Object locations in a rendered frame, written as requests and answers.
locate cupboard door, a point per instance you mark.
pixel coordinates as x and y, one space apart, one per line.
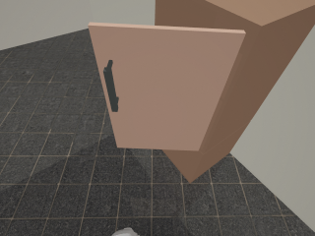
169 80

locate handle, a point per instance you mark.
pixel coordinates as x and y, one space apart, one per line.
113 99

